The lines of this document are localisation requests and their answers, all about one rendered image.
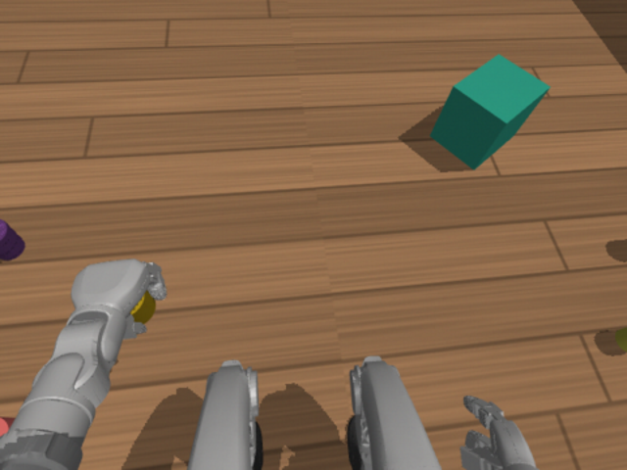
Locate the left robot hand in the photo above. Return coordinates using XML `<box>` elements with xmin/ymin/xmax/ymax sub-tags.
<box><xmin>71</xmin><ymin>258</ymin><xmax>167</xmax><ymax>340</ymax></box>

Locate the right robot hand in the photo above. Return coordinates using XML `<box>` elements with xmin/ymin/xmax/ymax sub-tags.
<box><xmin>460</xmin><ymin>396</ymin><xmax>537</xmax><ymax>470</ymax></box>

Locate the left robot arm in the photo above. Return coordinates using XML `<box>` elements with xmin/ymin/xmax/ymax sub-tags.
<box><xmin>0</xmin><ymin>305</ymin><xmax>127</xmax><ymax>470</ymax></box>

